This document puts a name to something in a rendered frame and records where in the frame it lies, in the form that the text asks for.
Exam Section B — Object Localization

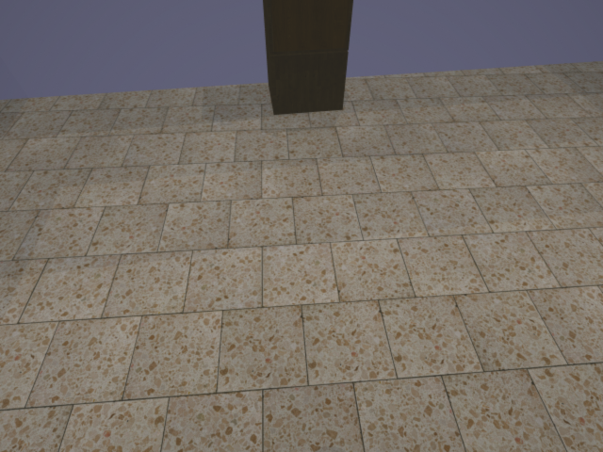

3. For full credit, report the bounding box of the cupboard door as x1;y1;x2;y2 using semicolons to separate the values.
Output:
271;0;350;52

